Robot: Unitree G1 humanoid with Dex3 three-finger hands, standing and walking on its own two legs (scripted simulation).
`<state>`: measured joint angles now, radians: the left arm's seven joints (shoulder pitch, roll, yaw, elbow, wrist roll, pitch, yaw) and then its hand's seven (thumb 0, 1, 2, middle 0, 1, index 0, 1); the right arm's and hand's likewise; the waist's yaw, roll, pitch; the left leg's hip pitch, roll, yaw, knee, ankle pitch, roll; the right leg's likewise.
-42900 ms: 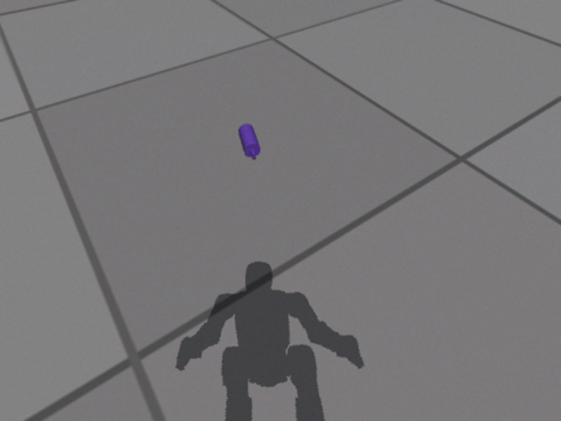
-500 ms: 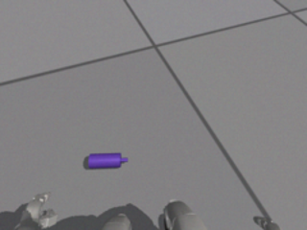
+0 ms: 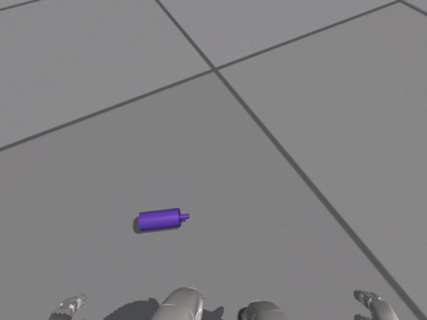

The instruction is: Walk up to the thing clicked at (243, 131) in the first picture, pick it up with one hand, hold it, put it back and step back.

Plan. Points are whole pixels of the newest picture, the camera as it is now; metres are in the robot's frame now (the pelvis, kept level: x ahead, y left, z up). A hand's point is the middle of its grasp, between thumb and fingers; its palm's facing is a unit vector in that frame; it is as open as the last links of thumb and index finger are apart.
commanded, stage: step back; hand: left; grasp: from above
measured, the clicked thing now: (165, 218) +0.56 +0.27 -0.72
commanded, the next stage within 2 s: none
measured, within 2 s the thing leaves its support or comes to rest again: neither
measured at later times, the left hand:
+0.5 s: hand out of the picture -0.09 +0.29 -0.16, palm faces +0.03 -0.93 -0.37, open 7.4 cm
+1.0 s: hand out of the picture -0.21 +0.24 -0.14, palm faces +0.06 -0.90 -0.43, open 7.4 cm
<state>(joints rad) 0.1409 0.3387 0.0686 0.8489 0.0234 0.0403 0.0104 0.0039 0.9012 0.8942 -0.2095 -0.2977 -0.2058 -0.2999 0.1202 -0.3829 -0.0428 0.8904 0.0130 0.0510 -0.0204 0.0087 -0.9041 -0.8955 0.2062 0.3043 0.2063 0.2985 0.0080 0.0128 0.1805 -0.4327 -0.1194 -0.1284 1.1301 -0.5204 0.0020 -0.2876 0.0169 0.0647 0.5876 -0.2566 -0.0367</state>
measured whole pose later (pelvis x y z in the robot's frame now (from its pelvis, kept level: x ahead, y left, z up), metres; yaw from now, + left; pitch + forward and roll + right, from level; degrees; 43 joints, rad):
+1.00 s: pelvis -0.34 -0.03 -0.01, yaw +5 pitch -2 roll +1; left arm 0.09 0.37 0.08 0.75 0.04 0.05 0.02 0.00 0.90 0.89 -0.21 -0.30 -0.21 -0.30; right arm 0.25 -0.40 -0.05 0.90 -0.02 0.05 -0.03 0.01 -0.91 -0.90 0.20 0.30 0.20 0.30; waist -0.02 0.01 0.18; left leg -0.25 -0.04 -0.05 0.73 -0.46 -0.01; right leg -0.40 -0.05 -0.05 0.66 -0.23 -0.02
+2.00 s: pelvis -0.50 -0.08 -0.01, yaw +4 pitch -4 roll -1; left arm 0.19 0.38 0.08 0.98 0.03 -0.03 -0.01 0.00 0.90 0.89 -0.21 -0.30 -0.20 -0.30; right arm 0.28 -0.39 -0.06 0.97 -0.02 0.02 0.00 0.01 -0.90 -0.90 0.21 0.30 0.21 0.30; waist -0.02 0.04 0.08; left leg -0.24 0.02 -0.09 0.74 -0.45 0.00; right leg -0.29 0.02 -0.05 0.61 -0.25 -0.02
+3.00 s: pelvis -0.45 -0.06 +0.02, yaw +4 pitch -3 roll +0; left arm 0.09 0.35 0.00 1.15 0.01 -0.02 -0.01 0.00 0.90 0.89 -0.21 -0.30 -0.20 -0.30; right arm 0.07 -0.34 -0.02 1.14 0.00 0.00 0.02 0.01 -0.90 -0.90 0.20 0.30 0.20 0.30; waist 0.00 0.00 0.07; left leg -0.12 0.03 0.00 0.32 -0.15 -0.02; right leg -0.10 -0.02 -0.03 0.33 -0.18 0.01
